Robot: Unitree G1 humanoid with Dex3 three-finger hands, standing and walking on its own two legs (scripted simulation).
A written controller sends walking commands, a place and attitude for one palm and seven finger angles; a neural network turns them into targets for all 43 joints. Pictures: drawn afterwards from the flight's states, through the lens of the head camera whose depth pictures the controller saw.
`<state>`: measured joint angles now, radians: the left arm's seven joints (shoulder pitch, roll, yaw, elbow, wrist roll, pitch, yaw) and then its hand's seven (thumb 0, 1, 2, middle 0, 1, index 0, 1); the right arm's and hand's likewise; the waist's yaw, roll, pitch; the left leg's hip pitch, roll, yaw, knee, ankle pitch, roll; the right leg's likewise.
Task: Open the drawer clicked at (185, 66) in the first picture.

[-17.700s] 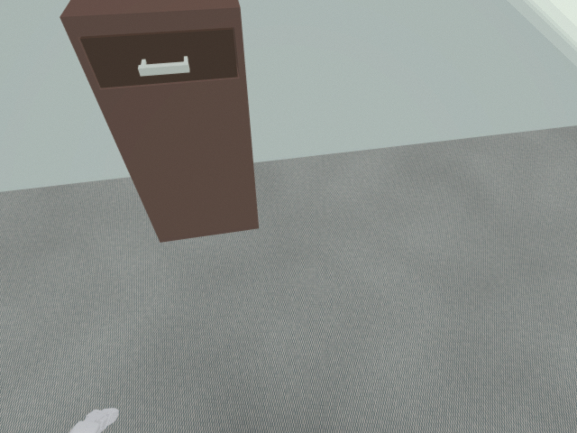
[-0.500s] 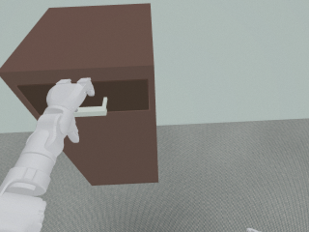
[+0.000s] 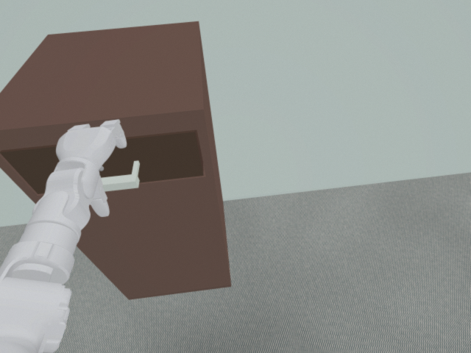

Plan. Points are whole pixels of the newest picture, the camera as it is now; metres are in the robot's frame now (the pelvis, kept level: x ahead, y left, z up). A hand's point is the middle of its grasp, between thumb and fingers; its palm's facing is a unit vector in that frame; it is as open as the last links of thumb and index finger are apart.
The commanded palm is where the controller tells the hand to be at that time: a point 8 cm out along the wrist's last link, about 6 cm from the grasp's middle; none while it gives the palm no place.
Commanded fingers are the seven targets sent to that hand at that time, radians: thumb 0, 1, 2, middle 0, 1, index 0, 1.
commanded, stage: re-aim the fingers above the handle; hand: left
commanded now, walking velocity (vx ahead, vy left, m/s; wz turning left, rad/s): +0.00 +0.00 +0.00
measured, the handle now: (108, 176) +0.46 +0.28 +0.04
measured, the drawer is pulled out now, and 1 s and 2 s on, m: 0.00 0.00 0.00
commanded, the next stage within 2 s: lower the fingers behind the handle in 1.16 s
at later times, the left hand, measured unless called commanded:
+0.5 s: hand (77, 181) +0.39 +0.29 +0.10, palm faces +0.03 -0.03 -1.00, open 13.8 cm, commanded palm +0.36 +0.27 +0.16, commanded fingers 0.00 -0.50 0.30 -0.30 -1.20 -0.30 -1.20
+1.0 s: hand (79, 189) +0.38 +0.29 +0.09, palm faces -0.09 -0.05 -0.99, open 13.9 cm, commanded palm +0.37 +0.27 +0.15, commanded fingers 0.00 -0.50 0.30 -0.30 -1.20 -0.30 -1.20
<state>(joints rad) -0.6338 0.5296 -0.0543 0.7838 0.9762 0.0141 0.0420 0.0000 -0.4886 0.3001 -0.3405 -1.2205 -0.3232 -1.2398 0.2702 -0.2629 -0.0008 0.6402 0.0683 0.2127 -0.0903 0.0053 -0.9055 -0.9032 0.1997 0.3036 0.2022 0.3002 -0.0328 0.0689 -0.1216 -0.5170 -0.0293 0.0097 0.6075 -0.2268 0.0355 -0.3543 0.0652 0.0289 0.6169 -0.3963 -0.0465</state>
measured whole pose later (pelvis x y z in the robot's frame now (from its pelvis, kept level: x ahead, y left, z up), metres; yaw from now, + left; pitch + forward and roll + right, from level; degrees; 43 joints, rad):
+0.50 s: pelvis +0.02 +0.00 +0.00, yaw +1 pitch +8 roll +0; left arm -0.39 0.54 -0.03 0.44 0.91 0.12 0.06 0.00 -0.49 0.30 -0.32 -1.20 -0.31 -1.20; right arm 0.16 -0.26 -0.04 0.63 0.06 0.20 -0.06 0.01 -0.91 -0.90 0.20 0.30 0.20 0.30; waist 0.02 0.08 -0.12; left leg -0.51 -0.04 -0.01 0.63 -0.27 0.04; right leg -0.32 0.06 0.01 0.61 -0.43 -0.05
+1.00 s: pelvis +0.01 +0.01 +0.00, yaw +2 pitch +8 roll -1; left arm -0.48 0.53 -0.12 0.52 0.90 0.15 -0.02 0.00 -0.49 0.30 -0.32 -1.20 -0.31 -1.20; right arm 0.23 -0.27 -0.02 0.65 0.06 0.22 -0.06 0.01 -0.91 -0.90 0.20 0.30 0.20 0.30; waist 0.02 0.08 -0.09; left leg -0.51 -0.06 -0.02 0.63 -0.25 0.06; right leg -0.32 0.04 0.00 0.61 -0.42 -0.03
